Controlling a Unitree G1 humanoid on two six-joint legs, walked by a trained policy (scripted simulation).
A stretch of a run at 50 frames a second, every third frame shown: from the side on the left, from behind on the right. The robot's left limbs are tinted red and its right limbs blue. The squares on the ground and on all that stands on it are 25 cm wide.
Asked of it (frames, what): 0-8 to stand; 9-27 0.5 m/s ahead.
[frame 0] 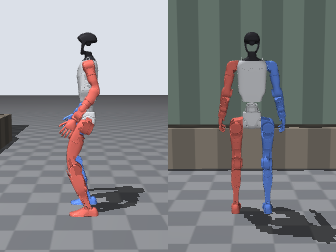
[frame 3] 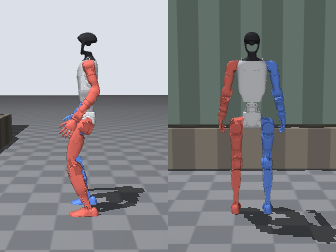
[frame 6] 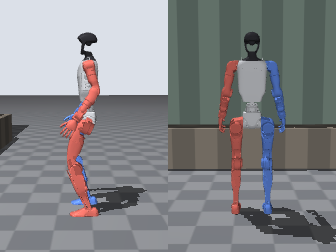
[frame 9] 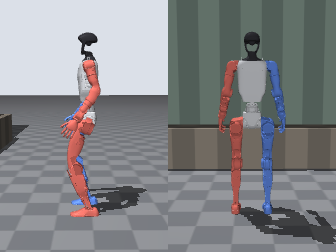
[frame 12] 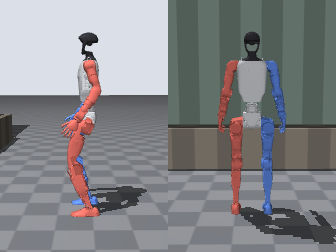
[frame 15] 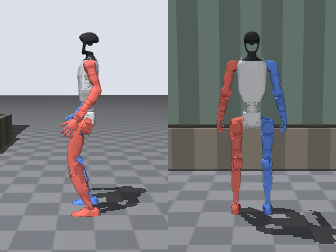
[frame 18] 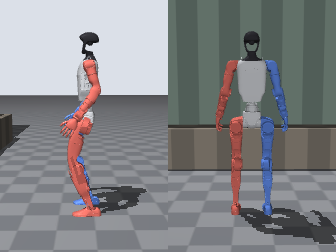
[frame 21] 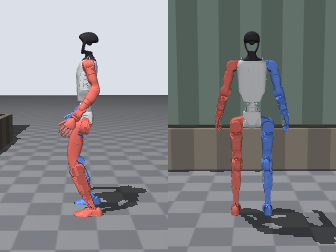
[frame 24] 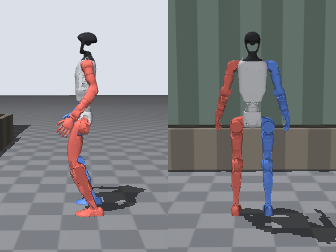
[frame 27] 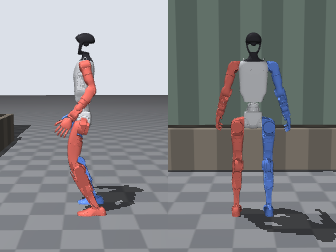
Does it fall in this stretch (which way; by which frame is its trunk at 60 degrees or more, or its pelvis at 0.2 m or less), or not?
no
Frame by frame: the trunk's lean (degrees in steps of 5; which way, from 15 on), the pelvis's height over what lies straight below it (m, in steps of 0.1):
0: 0, 0.8
3: 0, 0.8
6: 0, 0.8
9: 0, 0.8
12: 0, 0.8
15: 0, 0.8
18: 5, 0.8
21: 5, 0.8
24: 5, 0.8
27: 0, 0.8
